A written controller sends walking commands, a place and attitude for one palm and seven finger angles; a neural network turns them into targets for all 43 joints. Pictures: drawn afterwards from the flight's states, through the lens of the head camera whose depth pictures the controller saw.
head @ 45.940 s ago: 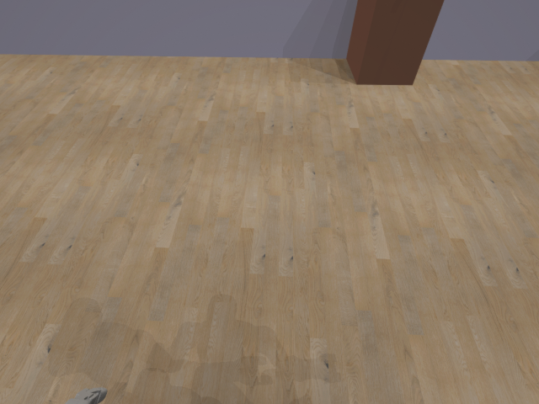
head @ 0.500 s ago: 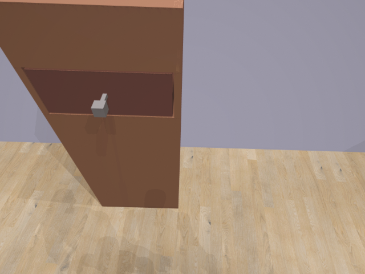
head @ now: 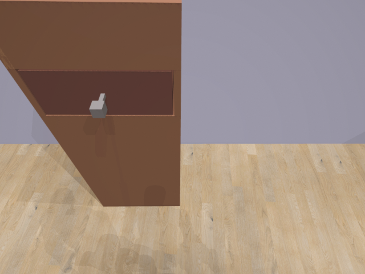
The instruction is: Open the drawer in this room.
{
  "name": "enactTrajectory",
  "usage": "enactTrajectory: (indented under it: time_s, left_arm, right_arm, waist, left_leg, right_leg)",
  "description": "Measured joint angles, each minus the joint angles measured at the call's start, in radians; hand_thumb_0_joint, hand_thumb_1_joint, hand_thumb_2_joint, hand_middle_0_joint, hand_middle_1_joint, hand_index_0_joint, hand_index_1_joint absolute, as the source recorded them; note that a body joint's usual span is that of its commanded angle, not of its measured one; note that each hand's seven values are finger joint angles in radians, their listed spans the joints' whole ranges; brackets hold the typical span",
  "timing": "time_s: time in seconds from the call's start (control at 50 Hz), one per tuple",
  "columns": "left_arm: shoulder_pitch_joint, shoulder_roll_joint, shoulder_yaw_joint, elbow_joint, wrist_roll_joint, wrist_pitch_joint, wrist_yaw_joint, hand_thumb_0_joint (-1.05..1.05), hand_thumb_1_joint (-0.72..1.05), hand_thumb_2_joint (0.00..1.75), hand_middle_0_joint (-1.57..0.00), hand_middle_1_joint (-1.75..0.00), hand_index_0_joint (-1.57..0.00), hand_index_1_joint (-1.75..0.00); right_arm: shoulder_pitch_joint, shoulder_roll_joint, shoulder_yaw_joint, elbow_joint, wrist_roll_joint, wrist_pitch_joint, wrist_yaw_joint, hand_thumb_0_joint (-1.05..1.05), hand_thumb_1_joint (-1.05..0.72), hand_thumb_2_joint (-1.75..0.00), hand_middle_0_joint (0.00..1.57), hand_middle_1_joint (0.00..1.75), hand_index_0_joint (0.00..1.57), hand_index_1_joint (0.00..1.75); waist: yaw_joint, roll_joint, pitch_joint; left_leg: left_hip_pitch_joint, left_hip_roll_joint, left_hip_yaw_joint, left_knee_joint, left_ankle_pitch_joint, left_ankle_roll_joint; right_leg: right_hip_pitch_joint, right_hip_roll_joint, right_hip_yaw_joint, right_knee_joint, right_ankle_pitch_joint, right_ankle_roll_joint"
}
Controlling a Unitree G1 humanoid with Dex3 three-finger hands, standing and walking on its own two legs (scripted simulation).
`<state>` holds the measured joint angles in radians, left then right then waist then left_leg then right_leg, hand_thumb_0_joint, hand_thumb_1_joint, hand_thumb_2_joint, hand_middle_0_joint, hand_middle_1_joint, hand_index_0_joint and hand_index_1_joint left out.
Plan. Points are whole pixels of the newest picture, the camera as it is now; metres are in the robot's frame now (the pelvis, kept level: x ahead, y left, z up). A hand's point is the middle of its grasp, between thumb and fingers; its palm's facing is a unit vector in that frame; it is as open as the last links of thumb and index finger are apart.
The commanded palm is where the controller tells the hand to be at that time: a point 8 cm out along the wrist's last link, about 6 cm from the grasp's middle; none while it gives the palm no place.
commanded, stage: look again from close up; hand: left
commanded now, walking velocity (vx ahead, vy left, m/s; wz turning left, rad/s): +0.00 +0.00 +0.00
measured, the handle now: (100, 104) +0.51 +0.26 +0.06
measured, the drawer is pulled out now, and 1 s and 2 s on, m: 0.00 0.00 0.00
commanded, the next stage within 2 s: raise the hand with hooked fingers in 0.40 s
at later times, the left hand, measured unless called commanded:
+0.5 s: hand out of the picture -0.02 +0.22 -0.18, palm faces +0.00 -0.97 -0.23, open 7.4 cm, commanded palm +0.06 +0.27 -0.07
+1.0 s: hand out of the picture +0.10 +0.25 -0.04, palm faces +0.02 -0.09 -1.00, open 9.0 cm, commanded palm +0.11 +0.25 +0.03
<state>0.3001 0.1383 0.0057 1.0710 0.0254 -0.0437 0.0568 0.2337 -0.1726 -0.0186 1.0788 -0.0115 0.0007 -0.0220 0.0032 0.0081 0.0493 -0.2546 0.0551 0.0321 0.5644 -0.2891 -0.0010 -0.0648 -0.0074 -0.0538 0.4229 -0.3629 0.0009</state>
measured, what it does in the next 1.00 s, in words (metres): shifts its weight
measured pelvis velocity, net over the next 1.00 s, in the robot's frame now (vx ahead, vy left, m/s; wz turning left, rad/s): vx -0.08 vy -0.01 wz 0.01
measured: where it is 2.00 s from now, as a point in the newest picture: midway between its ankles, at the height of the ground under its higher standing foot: outside the picture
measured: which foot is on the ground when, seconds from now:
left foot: down 0.00-1.00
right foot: down 0.00-1.00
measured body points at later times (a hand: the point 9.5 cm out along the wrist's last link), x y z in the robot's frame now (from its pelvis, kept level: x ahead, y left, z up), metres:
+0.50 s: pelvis -0.04 +0.03 +0.00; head -0.03 +0.04 +0.45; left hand -0.02 +0.27 -0.16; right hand -0.01 -0.20 -0.15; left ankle -0.02 +0.14 -0.74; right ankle -0.09 -0.11 -0.74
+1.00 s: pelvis -0.08 -0.01 -0.04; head -0.06 -0.03 +0.41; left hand +0.10 +0.25 +0.02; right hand +0.17 -0.23 -0.10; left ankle -0.02 +0.13 -0.74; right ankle -0.09 -0.11 -0.74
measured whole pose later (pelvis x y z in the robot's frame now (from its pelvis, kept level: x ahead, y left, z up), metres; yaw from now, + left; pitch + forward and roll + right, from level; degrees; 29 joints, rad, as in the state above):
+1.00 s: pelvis -0.08 -0.01 -0.04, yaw +1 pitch +6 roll +0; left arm 0.37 0.38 -0.04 0.03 1.05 -0.02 0.41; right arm 0.08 -0.25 -0.05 0.56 -0.07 0.01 -0.04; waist 0.11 0.02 -0.08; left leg -0.61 0.05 0.00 0.80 -0.30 -0.01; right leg -0.50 -0.01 -0.05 0.86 -0.46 -0.03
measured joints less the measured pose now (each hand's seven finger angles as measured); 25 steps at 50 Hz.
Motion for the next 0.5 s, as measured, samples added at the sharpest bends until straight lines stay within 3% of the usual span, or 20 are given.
enactTrajectory:
  time_s: [0.06,0.16,0.5]
  left_arm:
    - [0.009,0.009,-0.006,-0.015,-0.002,0.003,-0.003,0.01,0.91,0.9,-0.2,-0.3,-0.2,-0.3]
    - [-0.012,0.025,-0.005,-0.04,-0.006,0.031,-0.005,0.01,0.91,0.9,-0.2,-0.3,-0.2,-0.3]
    - [-0.012,0.073,-0.006,-0.03,-0.004,0.049,-0.027,0.01,0.91,0.9,-0.19,-0.3,-0.2,-0.3]
  right_arm:
    - [0.002,-0.003,0.001,-0.04,-0.002,-0.013,0.004,0.0,-0.92,-0.9,0.2,0.29,0.2,0.3]
    - [0.007,-0.004,0.008,-0.057,-0.003,-0.01,-0.001,0.0,-0.92,-0.9,0.2,0.29,0.2,0.3]
    - [0.017,-0.002,0.022,-0.028,-0.004,-0.007,0.01,0.0,-0.92,-0.9,0.2,0.29,0.2,0.3]
  waist:
    - [-0.016,-0.01,0.0]
    - [-0.006,-0.01,-0.006]
    - [0.004,-0.025,-0.026]
  left_leg:
    - [-0.01,-0.006,0.005,0.014,-0.038,-0.015]
    - [-0.03,-0.019,0.013,0.066,-0.05,0.002]
    - [-0.022,-0.043,0.031,-0.024,0.033,0.021]
  right_leg:
    - [-0.044,-0.01,0.008,0.078,-0.035,0.007]
    - [-0.063,-0.026,0.016,0.13,-0.057,0.025]
    - [-0.081,-0.048,0.03,0.087,0.009,0.039]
